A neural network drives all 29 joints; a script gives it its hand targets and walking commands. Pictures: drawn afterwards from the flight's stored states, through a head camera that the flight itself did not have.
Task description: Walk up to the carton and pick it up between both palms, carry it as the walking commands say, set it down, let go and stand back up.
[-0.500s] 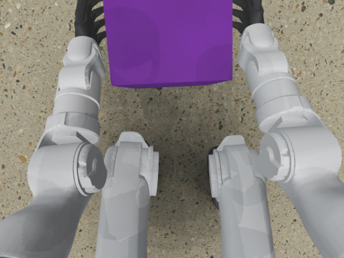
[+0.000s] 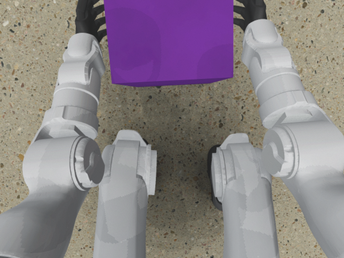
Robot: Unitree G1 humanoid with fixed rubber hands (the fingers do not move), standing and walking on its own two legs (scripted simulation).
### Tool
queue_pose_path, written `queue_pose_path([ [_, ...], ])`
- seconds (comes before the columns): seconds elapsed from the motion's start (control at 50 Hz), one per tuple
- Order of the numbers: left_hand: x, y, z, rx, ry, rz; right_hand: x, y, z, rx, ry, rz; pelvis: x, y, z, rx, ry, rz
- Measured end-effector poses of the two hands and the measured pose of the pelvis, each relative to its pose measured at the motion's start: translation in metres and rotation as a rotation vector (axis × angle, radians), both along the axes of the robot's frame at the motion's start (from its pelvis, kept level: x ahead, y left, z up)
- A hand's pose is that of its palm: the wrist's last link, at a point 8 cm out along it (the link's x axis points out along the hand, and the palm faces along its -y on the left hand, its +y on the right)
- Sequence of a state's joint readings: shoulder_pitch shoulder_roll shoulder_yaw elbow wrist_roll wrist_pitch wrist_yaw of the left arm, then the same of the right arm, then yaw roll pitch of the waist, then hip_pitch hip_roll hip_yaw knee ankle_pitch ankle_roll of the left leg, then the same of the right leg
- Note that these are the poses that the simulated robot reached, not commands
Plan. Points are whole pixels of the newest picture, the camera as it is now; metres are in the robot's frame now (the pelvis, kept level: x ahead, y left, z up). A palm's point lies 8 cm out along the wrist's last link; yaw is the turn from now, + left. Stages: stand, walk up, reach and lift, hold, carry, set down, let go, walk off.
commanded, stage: set down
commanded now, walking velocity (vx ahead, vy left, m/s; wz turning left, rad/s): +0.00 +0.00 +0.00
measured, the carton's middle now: (170, 37) +0.52 +0.04 -0.25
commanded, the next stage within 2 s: let go in 1.92 s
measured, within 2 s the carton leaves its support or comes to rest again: neither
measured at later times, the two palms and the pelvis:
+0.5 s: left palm (82, 43) +0.49 +0.21 -0.18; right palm (262, 28) +0.52 -0.14 -0.18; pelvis +0.00 +0.00 +0.01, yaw +0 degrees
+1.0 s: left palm (55, 24) +0.50 +0.22 -0.12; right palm (283, 4) +0.54 -0.15 -0.12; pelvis +0.00 +0.01 +0.03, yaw +0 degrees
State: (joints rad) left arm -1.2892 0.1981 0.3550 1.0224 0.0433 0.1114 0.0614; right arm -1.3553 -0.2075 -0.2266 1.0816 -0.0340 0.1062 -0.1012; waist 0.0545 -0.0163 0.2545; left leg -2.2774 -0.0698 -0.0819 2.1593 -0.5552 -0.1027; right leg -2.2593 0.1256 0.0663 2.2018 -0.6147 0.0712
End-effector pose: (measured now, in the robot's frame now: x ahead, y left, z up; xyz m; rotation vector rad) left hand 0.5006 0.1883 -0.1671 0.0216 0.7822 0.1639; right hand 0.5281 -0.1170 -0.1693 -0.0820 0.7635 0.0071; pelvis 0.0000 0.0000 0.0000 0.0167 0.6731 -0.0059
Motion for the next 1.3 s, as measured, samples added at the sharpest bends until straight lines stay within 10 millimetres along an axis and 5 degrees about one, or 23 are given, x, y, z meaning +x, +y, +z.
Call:
queue_pose_path([
  [0.32,-0.001,-0.001,-0.003,0.023,-0.037,-0.009,-0.001,-0.004,-0.005,0.001,-0.042,0.024,0.0,0.002,0.0,0.0,0.0,0.009],
  [0.52,-0.013,0.019,-0.009,0.026,-0.036,0.045,-0.007,-0.022,-0.01,-0.028,-0.031,-0.004,-0.004,0.002,0.005,0.003,0.014,0.004],
  [0.8,-0.003,0.034,0.007,0.023,-0.091,0.061,0.004,-0.027,0.005,-0.024,-0.086,-0.036,-0.006,0.006,0.006,-0.002,0.029,0.009],
  [1.0,0.003,0.036,0.05,0.009,-0.129,0.073,0.011,-0.03,0.051,-0.022,-0.122,-0.05,-0.002,0.006,0.03,-0.008,0.067,0.015],
  [1.3,0.002,0.039,0.144,0.031,-0.149,0.072,0.012,-0.039,0.146,-0.02,-0.142,-0.061,0.01,0.006,0.098,-0.011,0.151,0.019],
])
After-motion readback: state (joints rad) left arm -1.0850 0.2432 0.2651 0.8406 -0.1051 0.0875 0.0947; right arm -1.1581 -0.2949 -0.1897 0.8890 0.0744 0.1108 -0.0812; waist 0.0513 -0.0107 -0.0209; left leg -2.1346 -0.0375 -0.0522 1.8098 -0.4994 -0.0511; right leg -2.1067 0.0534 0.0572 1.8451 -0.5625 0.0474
